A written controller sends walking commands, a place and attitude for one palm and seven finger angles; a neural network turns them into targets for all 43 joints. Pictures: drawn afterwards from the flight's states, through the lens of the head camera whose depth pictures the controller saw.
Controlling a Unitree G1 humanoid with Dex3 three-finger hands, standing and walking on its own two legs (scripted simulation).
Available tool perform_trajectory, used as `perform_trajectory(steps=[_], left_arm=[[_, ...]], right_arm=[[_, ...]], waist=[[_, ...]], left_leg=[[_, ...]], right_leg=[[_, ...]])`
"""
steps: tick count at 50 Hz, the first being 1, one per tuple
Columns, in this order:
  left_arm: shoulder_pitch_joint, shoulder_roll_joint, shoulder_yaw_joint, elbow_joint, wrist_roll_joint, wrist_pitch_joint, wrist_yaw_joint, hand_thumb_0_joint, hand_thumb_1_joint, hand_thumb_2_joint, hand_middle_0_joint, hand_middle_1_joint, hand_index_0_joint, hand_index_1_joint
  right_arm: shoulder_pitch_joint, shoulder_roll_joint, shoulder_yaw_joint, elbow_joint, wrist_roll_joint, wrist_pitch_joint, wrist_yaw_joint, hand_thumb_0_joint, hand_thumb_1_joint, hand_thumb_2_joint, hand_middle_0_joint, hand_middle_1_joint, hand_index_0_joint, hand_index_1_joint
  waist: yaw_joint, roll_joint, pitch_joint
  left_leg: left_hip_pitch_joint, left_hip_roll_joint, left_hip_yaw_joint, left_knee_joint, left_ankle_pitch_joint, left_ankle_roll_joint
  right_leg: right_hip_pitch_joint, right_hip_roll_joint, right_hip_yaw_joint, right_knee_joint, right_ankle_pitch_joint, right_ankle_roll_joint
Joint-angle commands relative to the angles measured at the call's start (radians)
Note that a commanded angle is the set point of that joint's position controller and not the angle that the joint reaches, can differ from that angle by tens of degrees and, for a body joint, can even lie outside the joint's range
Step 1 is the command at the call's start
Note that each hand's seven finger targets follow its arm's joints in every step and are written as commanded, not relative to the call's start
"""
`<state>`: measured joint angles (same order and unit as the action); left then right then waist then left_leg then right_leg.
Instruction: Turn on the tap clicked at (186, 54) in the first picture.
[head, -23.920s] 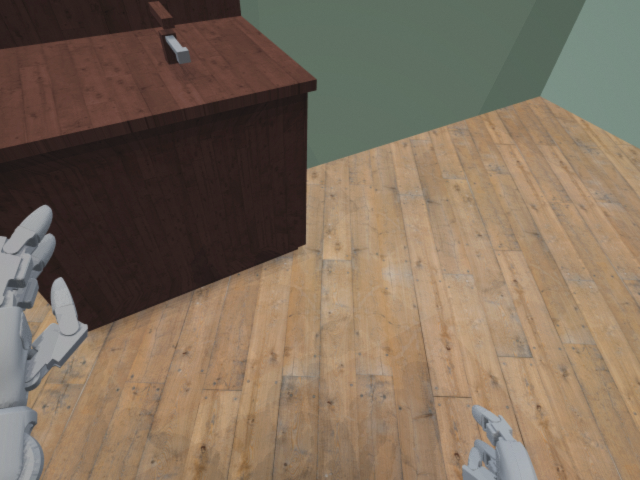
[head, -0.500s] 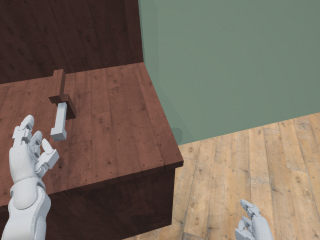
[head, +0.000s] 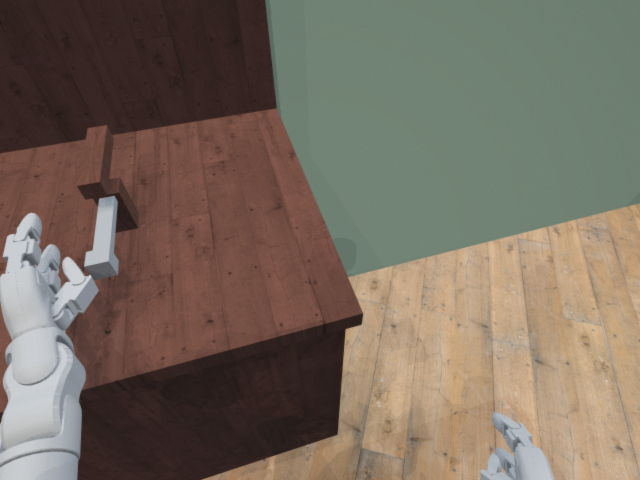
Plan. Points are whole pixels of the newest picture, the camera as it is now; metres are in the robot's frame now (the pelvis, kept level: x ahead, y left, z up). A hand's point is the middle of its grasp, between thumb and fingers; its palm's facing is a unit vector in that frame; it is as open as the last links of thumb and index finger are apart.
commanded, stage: reach beside the lever's end, fingers flat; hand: left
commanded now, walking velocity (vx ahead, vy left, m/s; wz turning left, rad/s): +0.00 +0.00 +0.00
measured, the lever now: (102, 263) +0.34 +0.31 +0.09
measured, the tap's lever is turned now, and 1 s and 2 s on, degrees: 0 3 25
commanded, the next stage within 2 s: push the lever round in 0.58 s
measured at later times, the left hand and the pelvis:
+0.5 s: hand (89, 282) +0.31 +0.31 +0.09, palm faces +0.55 -0.83 -0.10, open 7.8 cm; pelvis +0.00 +0.01 +0.00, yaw -1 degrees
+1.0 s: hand (99, 283) +0.31 +0.30 +0.09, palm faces +0.56 -0.82 -0.09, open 7.8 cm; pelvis +0.00 +0.01 +0.00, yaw +0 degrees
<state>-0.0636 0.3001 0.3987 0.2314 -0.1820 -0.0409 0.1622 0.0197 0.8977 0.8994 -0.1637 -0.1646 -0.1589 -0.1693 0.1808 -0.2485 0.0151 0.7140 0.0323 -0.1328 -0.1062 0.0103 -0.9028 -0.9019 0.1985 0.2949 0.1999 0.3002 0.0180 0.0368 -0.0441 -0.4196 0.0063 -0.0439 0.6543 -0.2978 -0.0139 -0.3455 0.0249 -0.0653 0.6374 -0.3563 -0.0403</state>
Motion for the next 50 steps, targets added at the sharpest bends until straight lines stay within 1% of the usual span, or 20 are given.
perform_trajectory(steps=[1, 4, 5, 9, 12, 14, 17, 22, 26, 29, 32, 34, 36, 39, 40, 44, 45, 47, 49, 50], left_arm=[[-0.252, 0.279, 0.1, -0.17, 0.003, -0.085, -0.009, 0.0, 0.9, 0.9, -0.15, -0.15, -0.15, -0.15], [-0.246, 0.302, 0.125, -0.146, 0.01, -0.105, -0.018, 0.0, 0.9, 0.9, -0.15, -0.15, -0.15, -0.15], [-0.243, 0.27, 0.1, -0.135, 0.006, -0.11, -0.023, 0.0, 0.9, 0.9, -0.15, -0.15, -0.15, -0.15], [-0.307, 0.297, 0.116, -0.079, 0.008, -0.127, -0.032, 0.0, 0.9, 0.9, -0.15, -0.15, -0.15, -0.15], [-0.309, 0.269, 0.084, -0.129, 0.005, -0.156, -0.04, 0.0, 0.9, 0.9, -0.15, -0.15, -0.15, -0.15], [-0.315, 0.271, 0.078, -0.177, 0.022, -0.176, -0.028, 0.0, 0.9, 0.9, -0.15, -0.15, -0.15, -0.15], [-0.256, 0.273, 0.089, -0.188, 0.019, -0.186, -0.014, 0.0, 0.9, 0.9, -0.15, -0.15, -0.15, -0.15], [-0.182, 0.245, 0.089, -0.184, 0.01, -0.162, 0.003, 0.0, 0.9, 0.9, -0.15, -0.15, -0.15, -0.15], [-0.228, 0.246, 0.081, -0.172, 0.02, -0.144, 0.01, 0.0, 0.9, 0.9, -0.15, -0.15, -0.15, -0.15], [-0.26, 0.254, 0.084, -0.2, 0.027, -0.152, 0.012, 0.0, 0.9, 0.9, -0.15, -0.15, -0.15, -0.15], [-0.306, 0.206, 0.023, -0.209, 0.025, -0.165, 0.005, 0.0, 0.9, 0.9, -0.15, -0.15, -0.15, -0.15], [-0.291, 0.23, 0.05, -0.188, 0.028, -0.17, 0.007, 0.0, 0.9, 0.9, -0.15, -0.15, -0.15, -0.15], [-0.308, 0.197, 0.014, -0.179, 0.022, -0.167, -0.002, 0.0, 0.9, 0.9, -0.15, -0.15, -0.15, -0.15], [-0.276, 0.214, 0.034, -0.158, 0.024, -0.147, 0.001, 0.0, 0.9, 0.9, -0.15, -0.15, -0.15, -0.15], [-0.308, 0.187, 0.002, -0.156, 0.025, -0.142, 0.002, 0.0, 0.9, 0.9, -0.15, -0.15, -0.15, -0.15], [-0.304, 0.235, 0.049, -0.187, 0.038, -0.139, 0.031, 0.0, 0.9, 0.9, -0.15, -0.15, -0.15, -0.15], [-0.3, 0.199, 0.018, -0.201, 0.039, -0.143, 0.036, 0.0, 0.9, 0.9, -0.15, -0.15, -0.15, -0.15], [-0.29, 0.22, 0.038, -0.181, 0.037, -0.145, 0.042, 0.0, 0.9, 0.9, -0.15, -0.15, -0.15, -0.15], [-0.288, 0.237, 0.058, -0.173, 0.044, -0.148, 0.05, 0.0, 0.9, 0.9, -0.15, -0.15, -0.15, -0.15], [-0.292, 0.192, 0.02, -0.178, 0.038, -0.149, 0.046, 0.0, 0.9, 0.9, -0.15, -0.15, -0.15, -0.15]], right_arm=[[-0.056, -0.133, -0.046, -0.139, 0.0, -0.039, -0.002, 0.0, -0.9, -0.9, 0.2, 0.3, 0.2, 0.3], [-0.043, -0.135, -0.05, -0.133, 0.001, -0.032, 0.004, 0.0, -0.9, -0.9, 0.2, 0.3, 0.2, 0.3], [-0.033, -0.135, -0.051, -0.14, -0.001, -0.033, 0.008, 0.0, -0.9, -0.9, 0.2, 0.3, 0.2, 0.3], [-0.022, -0.147, -0.055, -0.124, 0.002, -0.026, 0.003, 0.0, -0.9, -0.9, 0.2, 0.3, 0.2, 0.3], [-0.018, -0.147, -0.062, -0.138, -0.001, -0.032, 0.009, 0.0, -0.9, -0.9, 0.2, 0.3, 0.2, 0.3], [-0.021, -0.143, -0.061, -0.134, -0.004, -0.035, 0.011, 0.0, -0.9, -0.9, 0.2, 0.3, 0.2, 0.3], [-0.01, -0.144, -0.067, -0.138, -0.008, -0.037, 0.02, 0.0, -0.9, -0.9, 0.2, 0.3, 0.2, 0.3], [-0.028, -0.139, -0.065, -0.152, -0.005, -0.028, 0.022, 0.0, -0.9, -0.9, 0.2, 0.3, 0.2, 0.3], [-0.041, -0.137, -0.057, -0.149, -0.001, -0.022, 0.017, 0.0, -0.9, -0.9, 0.2, 0.3, 0.2, 0.3], [-0.049, -0.134, -0.053, -0.143, -0.004, -0.023, 0.013, 0.0, -0.9, -0.9, 0.2, 0.3, 0.2, 0.3], [-0.048, -0.134, -0.05, -0.144, -0.006, -0.033, 0.015, 0.0, -0.9, -0.9, 0.2, 0.3, 0.2, 0.3], [-0.048, -0.136, -0.051, -0.133, -0.007, -0.033, 0.011, 0.0, -0.9, -0.9, 0.2, 0.3, 0.2, 0.3], [-0.048, -0.135, -0.049, -0.141, -0.004, -0.035, 0.013, 0.0, -0.9, -0.9, 0.2, 0.3, 0.2, 0.3], [-0.051, -0.136, -0.048, -0.139, -0.002, -0.031, 0.01, 0.0, -0.9, -0.9, 0.2, 0.3, 0.2, 0.3], [-0.05, -0.135, -0.045, -0.143, 0.0, -0.029, 0.011, 0.0, -0.9, -0.9, 0.2, 0.3, 0.2, 0.3], [-0.058, -0.131, -0.046, -0.145, -0.006, -0.023, 0.012, 0.0, -0.9, -0.9, 0.2, 0.3, 0.2, 0.3], [-0.053, -0.127, -0.045, -0.156, -0.008, -0.024, 0.018, 0.0, -0.9, -0.9, 0.2, 0.3, 0.2, 0.3], [-0.052, -0.131, -0.047, -0.155, -0.01, -0.02, 0.021, 0.0, -0.9, -0.9, 0.2, 0.3, 0.2, 0.3], [-0.054, -0.129, -0.047, -0.146, -0.009, -0.012, 0.02, 0.0, -0.9, -0.9, 0.2, 0.3, 0.2, 0.3], [-0.054, -0.127, -0.046, -0.153, -0.008, -0.014, 0.023, 0.0, -0.9, -0.9, 0.2, 0.3, 0.2, 0.3]], waist=[[0.005, 0.009, -0.225], [0.011, 0.055, -0.228], [0.003, 0.029, -0.223], [-0.016, -0.007, -0.184], [-0.011, 0.026, -0.243], [-0.007, 0.089, -0.27], [-0.001, 0.058, -0.293], [0.01, 0.01, -0.245], [0.0, 0.026, -0.178], [-0.003, 0.06, -0.186], [-0.023, 0.051, -0.205], [-0.018, 0.041, -0.2], [-0.023, 0.035, -0.215], [-0.01, 0.032, -0.213], [-0.021, 0.017, -0.209], [0.0, 0.058, -0.226], [-0.003, 0.049, -0.246], [-0.006, 0.007, -0.245], [-0.003, 0.024, -0.218], [-0.012, 0.024, -0.218]], left_leg=[[0.105, -0.032, 0.022, -0.056, 0.197, 0.045], [0.108, -0.028, 0.022, -0.047, 0.224, 0.044], [0.103, -0.028, 0.02, -0.046, 0.227, 0.044], [0.081, -0.024, 0.015, -0.042, 0.183, 0.048], [0.113, -0.023, 0.011, -0.039, 0.204, 0.045], [0.144, -0.021, 0.006, -0.033, 0.23, 0.042], [0.143, -0.016, -0.001, -0.032, 0.266, 0.036], [0.106, -0.016, 0.002, -0.047, 0.244, 0.036], [0.093, -0.014, -0.001, -0.062, 0.18, 0.036], [0.107, -0.016, 0.0, -0.06, 0.165, 0.037], [0.126, -0.015, -0.01, -0.056, 0.15, 0.035], [0.118, -0.014, -0.012, -0.056, 0.132, 0.036], [0.119, -0.017, -0.009, -0.052, 0.136, 0.036], [0.11, -0.017, -0.01, -0.053, 0.144, 0.034], [0.109, -0.017, -0.013, -0.057, 0.133, 0.034], [0.114, -0.02, -0.005, -0.052, 0.149, 0.035], [0.118, -0.021, -0.003, -0.05, 0.162, 0.034], [0.1, -0.02, 0.002, -0.041, 0.172, 0.038], [0.091, -0.021, 0.005, -0.041, 0.164, 0.038], [0.093, -0.022, 0.009, -0.04, 0.159, 0.04]], right_leg=[[0.058, -0.015, 0.047, -0.094, 0.293, 0.024], [0.054, -0.011, 0.045, -0.082, 0.314, 0.019], [0.05, -0.01, 0.041, -0.079, 0.321, 0.022], [0.004, -0.005, 0.039, -0.082, 0.268, 0.024], [0.008, -0.003, 0.037, -0.07, 0.275, 0.02], [0.005, -0.003, 0.038, -0.058, 0.277, 0.015], [0.022, 0.001, 0.03, -0.048, 0.302, 0.014], [0.031, -0.001, 0.024, -0.056, 0.292, 0.018], [-0.006, 0.0, 0.024, -0.07, 0.223, 0.015], [-0.012, -0.001, 0.03, -0.075, 0.205, 0.013], [-0.035, 0.002, 0.028, -0.07, 0.188, 0.013], [-0.033, 0.003, 0.029, -0.073, 0.173, 0.013], [-0.031, 0.0, 0.03, -0.07, 0.184, 0.014], [-0.019, -0.002, 0.027, -0.07, 0.193, 0.013], [-0.028, -0.004, 0.025, -0.07, 0.184, 0.015], [-0.005, -0.004, 0.032, -0.072, 0.2, 0.012], [0.003, -0.005, 0.03, -0.066, 0.215, 0.013], [0.01, -0.004, 0.033, -0.066, 0.237, 0.017], [0.008, -0.004, 0.037, -0.069, 0.231, 0.016], [0.003, -0.006, 0.036, -0.072, 0.23, 0.018]])
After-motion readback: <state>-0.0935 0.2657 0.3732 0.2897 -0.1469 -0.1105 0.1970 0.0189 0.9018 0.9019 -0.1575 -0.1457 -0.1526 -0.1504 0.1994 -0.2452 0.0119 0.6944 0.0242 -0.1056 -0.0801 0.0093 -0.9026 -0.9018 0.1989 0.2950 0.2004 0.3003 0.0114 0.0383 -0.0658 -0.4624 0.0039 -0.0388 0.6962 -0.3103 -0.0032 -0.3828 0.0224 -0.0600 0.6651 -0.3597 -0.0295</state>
